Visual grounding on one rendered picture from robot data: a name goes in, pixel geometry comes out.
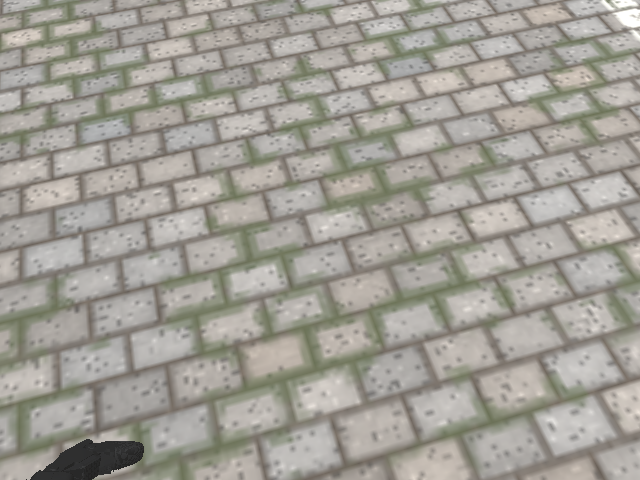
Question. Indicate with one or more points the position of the robot left hand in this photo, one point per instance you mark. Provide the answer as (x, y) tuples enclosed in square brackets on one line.
[(86, 460)]

